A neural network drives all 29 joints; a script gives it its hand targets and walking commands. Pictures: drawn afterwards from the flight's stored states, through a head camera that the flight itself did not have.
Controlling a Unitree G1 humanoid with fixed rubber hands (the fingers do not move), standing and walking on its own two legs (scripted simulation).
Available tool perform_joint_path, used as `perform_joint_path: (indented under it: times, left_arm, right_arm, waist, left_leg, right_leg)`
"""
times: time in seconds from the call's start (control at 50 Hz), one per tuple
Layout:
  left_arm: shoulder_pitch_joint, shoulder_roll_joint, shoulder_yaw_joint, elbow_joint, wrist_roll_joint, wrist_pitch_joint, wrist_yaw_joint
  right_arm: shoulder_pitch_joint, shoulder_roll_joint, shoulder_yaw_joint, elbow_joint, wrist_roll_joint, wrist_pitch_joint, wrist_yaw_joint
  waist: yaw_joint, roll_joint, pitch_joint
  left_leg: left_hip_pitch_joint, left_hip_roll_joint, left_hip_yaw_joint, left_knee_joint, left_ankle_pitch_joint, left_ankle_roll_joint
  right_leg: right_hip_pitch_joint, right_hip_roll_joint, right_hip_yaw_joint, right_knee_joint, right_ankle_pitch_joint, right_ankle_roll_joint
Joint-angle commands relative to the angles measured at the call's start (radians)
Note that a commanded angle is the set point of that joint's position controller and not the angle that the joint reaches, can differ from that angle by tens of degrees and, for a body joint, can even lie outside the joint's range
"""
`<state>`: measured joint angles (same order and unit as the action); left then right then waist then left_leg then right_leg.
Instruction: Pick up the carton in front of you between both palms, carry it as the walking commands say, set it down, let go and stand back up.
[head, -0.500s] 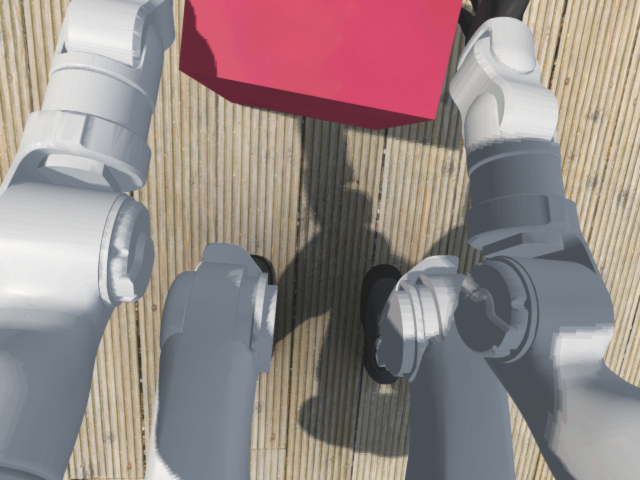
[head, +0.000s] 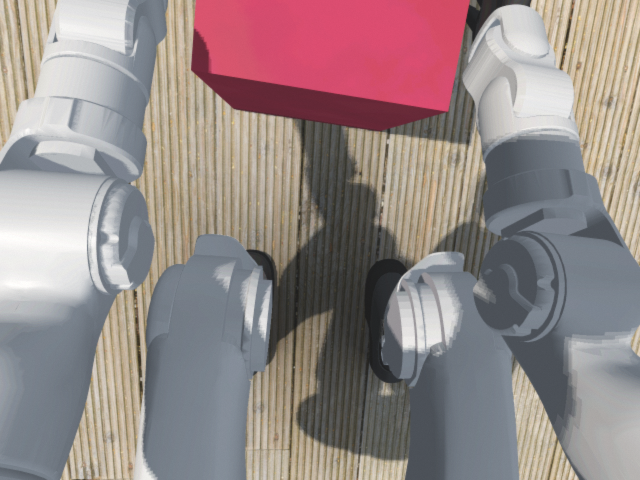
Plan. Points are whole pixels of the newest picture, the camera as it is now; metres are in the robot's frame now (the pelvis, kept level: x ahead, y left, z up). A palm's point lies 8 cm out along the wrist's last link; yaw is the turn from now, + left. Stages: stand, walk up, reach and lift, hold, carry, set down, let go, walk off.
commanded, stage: set down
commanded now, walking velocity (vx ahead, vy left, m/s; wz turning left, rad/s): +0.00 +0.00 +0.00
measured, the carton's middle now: (326, 13) +0.55 +0.05 -0.24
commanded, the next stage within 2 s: let go in 1.78 s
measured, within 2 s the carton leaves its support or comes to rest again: neither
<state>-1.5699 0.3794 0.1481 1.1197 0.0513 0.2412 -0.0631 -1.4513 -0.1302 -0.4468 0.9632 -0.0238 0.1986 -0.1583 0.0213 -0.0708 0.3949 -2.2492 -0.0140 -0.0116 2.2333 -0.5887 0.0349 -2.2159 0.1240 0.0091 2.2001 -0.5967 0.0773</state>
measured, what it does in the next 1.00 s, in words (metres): stands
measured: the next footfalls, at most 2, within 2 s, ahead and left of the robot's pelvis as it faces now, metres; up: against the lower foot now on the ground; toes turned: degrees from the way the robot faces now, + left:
none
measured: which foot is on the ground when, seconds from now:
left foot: down 0.00-1.00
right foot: down 0.00-1.00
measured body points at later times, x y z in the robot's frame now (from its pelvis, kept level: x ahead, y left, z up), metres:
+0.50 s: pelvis -0.01 +0.00 +0.00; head +0.37 +0.05 +0.23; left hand +0.56 +0.21 -0.18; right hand +0.56 -0.11 -0.17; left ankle +0.11 +0.11 -0.33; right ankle +0.12 -0.12 -0.33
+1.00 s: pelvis +0.01 +0.00 +0.03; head +0.36 +0.04 +0.30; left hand +0.59 +0.25 -0.10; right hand +0.57 -0.12 -0.10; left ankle +0.11 +0.11 -0.33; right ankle +0.11 -0.12 -0.33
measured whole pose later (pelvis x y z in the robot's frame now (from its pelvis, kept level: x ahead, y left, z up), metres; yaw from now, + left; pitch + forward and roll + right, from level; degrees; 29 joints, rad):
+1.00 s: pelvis +0.01 +0.00 +0.03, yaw +1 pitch +37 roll -4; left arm -1.51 0.54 0.07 1.09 -0.13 0.16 -0.03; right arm -1.35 -0.17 -0.24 0.84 0.15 0.17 -0.23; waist -0.02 -0.04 0.31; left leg -2.18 -0.03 -0.03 2.13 -0.60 0.02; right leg -2.14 0.10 0.00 2.10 -0.61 0.06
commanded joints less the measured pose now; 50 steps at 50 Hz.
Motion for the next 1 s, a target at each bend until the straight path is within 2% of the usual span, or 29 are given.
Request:
perform_joint_path:
  times: [0.0, 0.26, 0.4, 0.44, 0.46, 0.5, 0.54, 0.58, 0.62, 0.72, 0.8, 0.88, 0.92, 0.98]
  left_arm:
    - [-0.385, -0.796, -0.161, -0.089, -0.052, -0.037, -0.219]
    - [-0.292, -0.664, -0.068, -0.013, 0.041, -0.004, -0.229]
    - [-0.295, -0.529, -0.051, 0.003, 0.051, -0.022, -0.204]
    - [-0.261, -0.314, -0.003, 0.009, 0.053, -0.045, -0.158]
    - [-0.234, -0.136, 0.033, 0.01, 0.055, -0.063, -0.112]
    - [-0.247, 0.219, 0.061, -0.005, 0.022, -0.116, 0.001]
    - [-0.344, 0.292, 0.012, -0.013, -0.056, -0.152, 0.057]
    - [-0.399, 0.303, -0.042, -0.021, -0.135, -0.176, 0.071]
    - [-0.411, 0.283, -0.103, -0.011, -0.197, -0.184, 0.066]
    - [-0.352, 0.29, -0.163, 0.04, -0.278, -0.173, 0.03]
    - [-0.311, 0.318, -0.142, 0.0, -0.271, -0.163, 0.028]
    - [-0.292, 0.336, -0.094, -0.144, -0.228, -0.125, 0.039]
    - [-0.271, 0.336, -0.059, -0.167, -0.193, -0.097, 0.039]
    - [-0.222, 0.302, -0.028, -0.133, -0.151, -0.076, 0.026]
  right_arm:
    - [-0.514, 0.82, 0.293, -0.046, 0.064, 0.003, 0.248]
    - [-0.399, 0.684, 0.18, 0.047, -0.017, 0.018, 0.253]
    - [-0.358, 0.576, 0.135, 0.048, -0.042, 0.008, 0.229]
    - [-0.29, 0.398, 0.08, 0.048, -0.044, -0.011, 0.185]
    - [-0.239, 0.217, 0.039, 0.057, -0.051, -0.029, 0.143]
    - [-0.192, -0.13, 0.03, 0.051, -0.021, -0.079, 0.045]
    - [-0.253, -0.196, 0.091, 0.05, 0.058, -0.109, 0.0]
    - [-0.295, -0.216, 0.142, 0.031, 0.127, -0.127, -0.011]
    - [-0.318, -0.213, 0.192, 0.009, 0.174, -0.135, -0.008]
    - [-0.292, -0.213, 0.24, -0.039, 0.218, -0.124, -0.014]
    - [-0.229, -0.203, 0.235, -0.105, 0.215, -0.109, -0.035]
    - [-0.193, -0.176, 0.227, -0.244, 0.204, -0.073, -0.068]
    - [-0.166, -0.162, 0.205, -0.267, 0.186, -0.044, -0.079]
    - [-0.117, -0.133, 0.165, -0.232, 0.14, -0.022, -0.077]
  waist:
    - [0.042, 0.052, -0.913]
    - [0.031, 0.062, -0.69]
    - [0.02, 0.076, -0.685]
    - [0.018, 0.089, -0.71]
    - [0.015, 0.098, -0.731]
    - [0.008, 0.099, -0.826]
    - [0.008, 0.112, -0.952]
    - [-0.004, 0.132, -1.015]
    - [-0.018, 0.139, -1.063]
    - [-0.042, 0.128, -1.179]
    - [-0.044, 0.143, -1.365]
    - [-0.035, 0.172, -1.58]
    - [-0.027, 0.183, -1.553]
    - [-0.03, 0.18, -1.396]
  left_leg:
    - [0.479, -0.061, -0.004, -0.202, 0.266, 0.008]
    - [0.411, -0.057, -0.022, -0.217, 0.16, 0.015]
    - [0.457, -0.041, -0.023, -0.217, 0.151, -0.004]
    - [0.495, -0.027, -0.018, -0.217, 0.166, -0.022]
    - [0.525, -0.019, -0.016, -0.219, 0.176, -0.032]
    - [0.582, -0.008, -0.022, -0.208, 0.219, -0.045]
    - [0.631, -0.001, -0.035, -0.176, 0.317, -0.045]
    - [0.667, 0.01, -0.051, -0.162, 0.389, -0.037]
    - [0.687, 0.016, -0.056, -0.154, 0.417, -0.034]
    - [0.709, 0.019, -0.04, -0.156, 0.424, -0.031]
    - [0.809, 0.012, -0.019, -0.174, 0.467, -0.027]
    - [0.945, -0.011, 0.012, -0.229, 0.512, -0.026]
    - [0.938, -0.019, 0.025, -0.276, 0.487, -0.026]
    - [0.841, -0.019, 0.027, -0.348, 0.413, -0.028]
  right_leg:
    - [0.362, 0.043, -0.085, -0.13, 0.204, -0.051]
    - [0.291, 0.035, -0.075, -0.137, 0.107, -0.057]
    - [0.345, 0.022, -0.08, -0.131, 0.109, -0.042]
    - [0.381, 0.008, -0.086, -0.128, 0.119, -0.027]
    - [0.398, 0.0, -0.09, -0.127, 0.131, -0.021]
    - [0.437, -0.017, -0.094, -0.121, 0.177, -0.009]
    - [0.465, -0.03, -0.089, -0.102, 0.257, -0.004]
    - [0.425, -0.04, -0.084, -0.093, 0.297, -0.009]
    - [0.418, -0.048, -0.083, -0.088, 0.317, -0.016]
    - [0.502, -0.05, -0.099, -0.1, 0.349, -0.019]
    - [0.592, -0.037, -0.109, -0.128, 0.397, -0.019]
    - [0.658, -0.014, -0.118, -0.199, 0.418, -0.026]
    - [0.634, -0.005, -0.116, -0.25, 0.379, -0.027]
    - [0.565, -0.008, -0.107, -0.32, 0.308, -0.027]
